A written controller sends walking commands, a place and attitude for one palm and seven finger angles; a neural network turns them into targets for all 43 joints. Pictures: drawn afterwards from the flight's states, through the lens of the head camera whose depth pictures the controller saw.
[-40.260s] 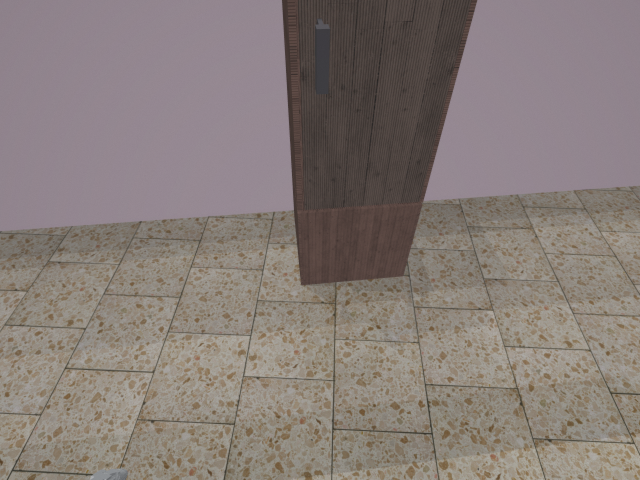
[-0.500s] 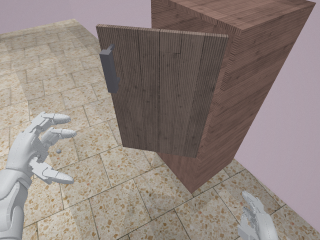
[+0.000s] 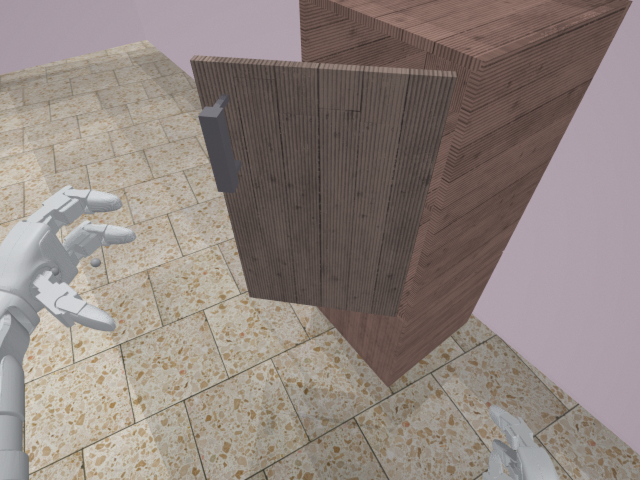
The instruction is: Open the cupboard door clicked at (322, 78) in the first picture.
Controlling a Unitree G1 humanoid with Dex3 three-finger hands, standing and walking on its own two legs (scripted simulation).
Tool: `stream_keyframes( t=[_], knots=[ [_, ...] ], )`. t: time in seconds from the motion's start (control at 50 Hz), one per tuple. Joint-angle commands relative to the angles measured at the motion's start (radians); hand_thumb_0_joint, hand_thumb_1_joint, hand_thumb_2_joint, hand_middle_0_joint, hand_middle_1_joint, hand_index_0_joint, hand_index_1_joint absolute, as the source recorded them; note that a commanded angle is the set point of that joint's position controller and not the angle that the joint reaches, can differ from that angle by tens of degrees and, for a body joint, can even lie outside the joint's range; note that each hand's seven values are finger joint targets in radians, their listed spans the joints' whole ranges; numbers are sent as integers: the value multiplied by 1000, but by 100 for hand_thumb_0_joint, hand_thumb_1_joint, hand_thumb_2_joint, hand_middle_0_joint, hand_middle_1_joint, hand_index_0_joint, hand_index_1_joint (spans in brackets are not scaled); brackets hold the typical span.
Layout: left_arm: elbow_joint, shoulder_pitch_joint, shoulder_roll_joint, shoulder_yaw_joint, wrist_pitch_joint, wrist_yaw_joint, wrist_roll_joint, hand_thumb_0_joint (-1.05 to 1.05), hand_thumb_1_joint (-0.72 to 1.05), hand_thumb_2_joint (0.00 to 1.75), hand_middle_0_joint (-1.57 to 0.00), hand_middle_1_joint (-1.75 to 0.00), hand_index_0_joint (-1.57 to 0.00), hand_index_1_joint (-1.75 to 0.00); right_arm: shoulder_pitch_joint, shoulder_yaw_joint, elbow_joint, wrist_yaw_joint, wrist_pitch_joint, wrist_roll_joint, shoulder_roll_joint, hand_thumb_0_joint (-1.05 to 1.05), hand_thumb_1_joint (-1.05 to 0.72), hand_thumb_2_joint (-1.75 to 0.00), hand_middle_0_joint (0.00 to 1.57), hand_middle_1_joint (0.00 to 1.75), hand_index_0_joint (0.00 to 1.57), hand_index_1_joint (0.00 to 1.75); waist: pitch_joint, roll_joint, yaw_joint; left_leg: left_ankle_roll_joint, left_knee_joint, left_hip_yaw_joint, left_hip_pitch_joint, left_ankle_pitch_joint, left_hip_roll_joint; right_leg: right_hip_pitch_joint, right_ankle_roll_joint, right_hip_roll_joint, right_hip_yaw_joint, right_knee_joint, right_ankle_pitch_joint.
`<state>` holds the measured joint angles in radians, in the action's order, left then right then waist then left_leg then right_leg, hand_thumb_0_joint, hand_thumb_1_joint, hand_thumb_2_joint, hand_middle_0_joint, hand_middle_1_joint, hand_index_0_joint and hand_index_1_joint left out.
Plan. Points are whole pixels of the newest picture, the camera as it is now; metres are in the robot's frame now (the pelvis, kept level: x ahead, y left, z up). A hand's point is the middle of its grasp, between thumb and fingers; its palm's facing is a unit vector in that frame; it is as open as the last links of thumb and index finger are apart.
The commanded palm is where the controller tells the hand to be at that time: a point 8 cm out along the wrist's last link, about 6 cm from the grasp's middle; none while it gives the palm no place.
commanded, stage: raise the hand with hooked fingers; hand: left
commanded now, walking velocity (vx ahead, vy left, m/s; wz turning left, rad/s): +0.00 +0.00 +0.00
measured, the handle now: (225, 144) +0.56 +0.20 +0.14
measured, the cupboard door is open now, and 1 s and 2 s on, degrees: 44 44 44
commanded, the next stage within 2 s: move the hooked fingers beside the handle in 0.28 s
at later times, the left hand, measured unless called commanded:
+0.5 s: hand (102, 260) +0.30 +0.27 +0.15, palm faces +0.02 -1.00 -0.08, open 14.0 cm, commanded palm +0.28 +0.31 +0.16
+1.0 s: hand (142, 208) +0.39 +0.26 +0.15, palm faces -0.01 -1.00 -0.04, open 14.0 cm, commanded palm +0.37 +0.32 +0.15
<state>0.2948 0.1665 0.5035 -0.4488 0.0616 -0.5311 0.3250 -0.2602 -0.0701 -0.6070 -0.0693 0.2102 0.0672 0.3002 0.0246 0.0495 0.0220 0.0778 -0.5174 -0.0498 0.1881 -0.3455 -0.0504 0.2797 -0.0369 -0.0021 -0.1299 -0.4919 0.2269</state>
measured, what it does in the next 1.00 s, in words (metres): stands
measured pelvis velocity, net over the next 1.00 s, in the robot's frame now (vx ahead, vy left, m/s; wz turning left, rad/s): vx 0.01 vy -0.02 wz -0.02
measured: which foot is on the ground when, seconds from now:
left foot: down 0.00-1.00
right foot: down 0.00-1.00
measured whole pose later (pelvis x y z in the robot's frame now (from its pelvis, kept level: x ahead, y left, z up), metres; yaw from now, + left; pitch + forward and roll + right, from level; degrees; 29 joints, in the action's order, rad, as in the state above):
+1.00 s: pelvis +0.01 -0.02 +0.00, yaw -1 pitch +6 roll -1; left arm 0.76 0.52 0.59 -0.48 -0.05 -0.54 0.25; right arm -0.33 -0.05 -0.63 -0.08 0.15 0.07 0.33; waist 0.04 0.03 -0.04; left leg 0.06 -0.54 -0.06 0.30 -0.36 -0.03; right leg 0.39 -0.06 -0.02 -0.12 -0.52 0.24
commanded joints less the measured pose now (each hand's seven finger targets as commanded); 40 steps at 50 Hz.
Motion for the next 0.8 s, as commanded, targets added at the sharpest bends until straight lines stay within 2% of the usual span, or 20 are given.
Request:
stream_keyframes(
  t=[0.0,0.02,0.12,0.14,0.18,0.2,0.26,0.28,0.32,0.36,0.4,0.42,0.5,0.56,0.6,0.64,0.72,0.74,0.76,0.78],
  knots=[
    [-286,275,312,-146,-99,31,28,0,-50,30,-30,-120,-30,-120,96,51,172,-13,70,-4,114,0,-90,-90,20,30,20,30,251,74,22,-88,75,142,-68,493,70,-132,-8,3,69,20,-262],
    [-277,266,320,-154,-100,38,27,0,-50,30,-30,-120,-30,-120,93,49,165,-13,67,-7,113,0,-90,-90,20,30,20,30,227,66,26,-89,78,137,-59,481,70,-133,-10,1,68,28,-261],
    [-232,276,270,-99,-87,40,11,0,-50,30,-30,-120,-30,-120,89,50,153,-22,64,1,116,0,-90,-90,20,30,20,30,170,48,9,-84,95,136,-46,429,72,-108,-7,3,67,39,-224],
    [-224,286,266,-92,-83,36,10,0,-50,30,-30,-120,-30,-120,96,49,153,-24,64,1,117,0,-90,-90,20,30,20,30,170,70,7,-82,98,133,-43,402,67,-105,-9,4,72,42,-214],
    [-223,297,253,-74,-78,31,7,0,-50,30,-30,-120,-30,-120,99,48,155,-28,64,4,117,0,-90,-90,20,30,20,30,171,55,0,-79,100,139,-44,378,69,-96,-7,3,67,42,-196],
    [-225,296,259,-82,-78,32,8,0,-50,30,-30,-120,-30,-120,102,48,157,-29,65,3,116,0,-90,-90,20,30,20,30,176,70,3,-79,97,140,-45,375,66,-97,-8,4,69,41,-192],
    [-260,307,283,-102,-91,26,14,0,-50,30,-30,-120,-30,-120,105,47,159,-28,67,0,114,0,-90,-90,20,30,20,30,216,52,6,-79,93,139,-60,415,65,-131,-8,5,69,38,-233],
    [-231,287,279,-107,-89,28,16,0,-50,30,-30,-120,-30,-120,103,45,157,-28,66,1,114,0,-90,-90,20,30,20,30,209,27,6,-75,88,135,-50,417,65,-128,-6,3,68,37,-240],
    [-216,268,284,-110,-87,24,18,0,-50,30,-30,-120,-30,-120,101,44,154,-26,63,-1,113,0,-90,-90,20,30,20,30,189,34,12,-76,88,130,-38,406,62,-128,-9,3,71,38,-239],
    [-183,272,264,-97,-81,18,23,0,-50,30,-30,-120,-30,-120,104,45,149,-26,60,3,115,0,-90,-90,20,30,20,30,172,20,2,-68,86,121,-20,372,59,-117,-5,6,74,41,-233],
    [-154,347,269,-78,-79,19,13,0,-50,30,-30,-120,-30,-120,104,43,143,-33,57,5,120,0,-90,-90,20,30,20,30,155,21,-13,-61,84,121,-1,326,57,-92,-3,8,77,43,-201],
    [-129,378,297,-90,-80,22,9,0,-50,30,-30,-120,-30,-120,98,44,136,-35,53,6,121,0,-90,-90,20,30,20,30,143,2,-15,-58,82,118,6,311,58,-94,-5,8,83,48,-190],
    [-104,542,293,-43,-111,22,-11,0,-50,30,-30,-120,-30,-120,90,43,131,-49,56,6,119,0,-90,-90,20,30,20,30,208,61,-38,-53,72,121,-24,296,53,-82,-4,13,90,44,-170],
    [3,552,360,-92,-123,13,-17,0,-50,30,-30,-120,-30,-120,69,44,115,-51,46,5,130,0,-90,-90,20,30,20,30,220,26,-34,-48,62,110,16,307,51,-117,-3,18,99,39,-201],
    [88,556,355,-86,-119,6,-19,0,-50,30,-30,-120,-30,-120,61,44,114,-49,40,6,135,0,-90,-90,20,30,20,30,210,4,-33,-45,55,105,48,303,50,-110,-3,22,102,30,-208],
    [126,582,381,-96,-124,-3,-23,0,-50,30,-30,-120,-30,-120,51,46,114,-44,35,6,142,0,-90,-90,20,30,20,30,225,14,-28,-43,48,100,62,329,49,-129,-5,26,110,21,-242],
    [152,627,381,-72,-141,-10,-32,0,-50,30,-30,-120,-30,-120,24,52,126,-37,26,5,147,0,-90,-90,20,30,20,30,276,45,-30,-47,32,96,49,384,52,-123,-7,27,109,2,-289],
    [175,630,384,-80,-145,-12,-27,0,-50,30,-30,-120,-30,-120,16,53,124,-34,25,6,150,0,-90,-90,20,30,20,30,282,25,-32,-44,28,94,56,380,51,-125,-4,26,113,1,-296],
    [188,625,430,-122,-152,-8,-28,0,-50,30,-30,-120,-30,-120,4,57,121,-33,21,5,156,0,-90,-90,20,30,20,30,294,5,-26,-44,27,95,72,383,50,-139,-2,25,111,-3,-303],
    [209,619,406,-102,-152,-11,-29,0,-50,30,-30,-120,-30,-120,0,58,123,-32,17,5,157,0,-90,-90,20,30,20,30,289,-2,-30,-41,27,90,83,378,50,-133,-1,26,112,-6,-305]
  ],
)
